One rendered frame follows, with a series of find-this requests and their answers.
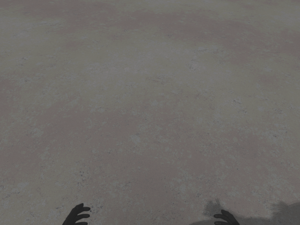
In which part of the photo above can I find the robot right hand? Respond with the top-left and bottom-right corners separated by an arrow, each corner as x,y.
214,210 -> 240,225

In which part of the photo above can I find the robot left hand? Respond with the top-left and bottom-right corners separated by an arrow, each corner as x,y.
62,203 -> 90,225

